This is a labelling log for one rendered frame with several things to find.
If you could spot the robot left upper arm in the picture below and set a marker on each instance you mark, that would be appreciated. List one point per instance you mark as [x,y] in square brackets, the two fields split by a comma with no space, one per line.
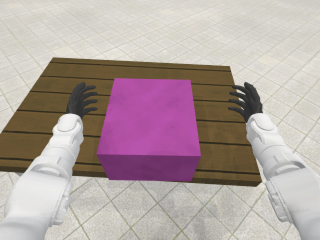
[40,201]

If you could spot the table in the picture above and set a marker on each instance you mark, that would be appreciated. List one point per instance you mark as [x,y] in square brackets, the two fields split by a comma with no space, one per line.
[226,154]

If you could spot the robot left hand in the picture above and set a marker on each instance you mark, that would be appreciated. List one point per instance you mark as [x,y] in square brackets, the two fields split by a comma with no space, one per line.
[76,101]

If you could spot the carton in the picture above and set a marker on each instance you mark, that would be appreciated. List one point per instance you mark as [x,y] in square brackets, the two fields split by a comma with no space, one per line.
[150,131]

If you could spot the right robot forearm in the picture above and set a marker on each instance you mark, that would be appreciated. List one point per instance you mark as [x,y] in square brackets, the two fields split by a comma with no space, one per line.
[269,148]

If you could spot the robot right upper arm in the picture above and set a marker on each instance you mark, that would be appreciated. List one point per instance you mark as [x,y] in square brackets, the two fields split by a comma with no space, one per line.
[295,198]

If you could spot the left robot forearm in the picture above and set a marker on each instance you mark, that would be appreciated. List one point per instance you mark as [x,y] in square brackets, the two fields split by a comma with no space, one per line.
[59,155]

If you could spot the robot right hand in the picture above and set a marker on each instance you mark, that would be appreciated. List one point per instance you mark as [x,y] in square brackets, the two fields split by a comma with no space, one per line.
[251,103]

